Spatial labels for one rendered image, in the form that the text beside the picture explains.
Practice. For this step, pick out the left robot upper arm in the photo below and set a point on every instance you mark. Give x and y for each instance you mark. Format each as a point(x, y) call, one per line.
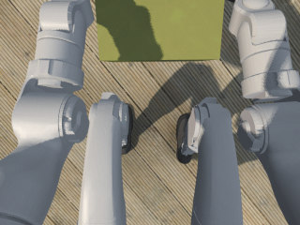
point(46, 126)

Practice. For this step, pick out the carton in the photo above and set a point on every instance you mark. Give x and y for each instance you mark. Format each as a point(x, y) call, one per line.
point(159, 30)

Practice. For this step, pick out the right robot forearm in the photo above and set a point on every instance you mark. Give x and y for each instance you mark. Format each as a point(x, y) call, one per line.
point(264, 52)

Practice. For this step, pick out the robot right thigh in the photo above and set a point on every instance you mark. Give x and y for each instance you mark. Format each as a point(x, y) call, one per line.
point(217, 196)

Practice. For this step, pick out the right robot upper arm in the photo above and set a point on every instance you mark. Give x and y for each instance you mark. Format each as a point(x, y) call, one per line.
point(272, 132)

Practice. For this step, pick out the right robot foot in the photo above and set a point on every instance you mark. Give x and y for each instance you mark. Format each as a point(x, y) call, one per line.
point(180, 136)

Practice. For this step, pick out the left robot forearm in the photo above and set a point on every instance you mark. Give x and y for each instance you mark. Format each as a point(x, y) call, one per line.
point(61, 35)

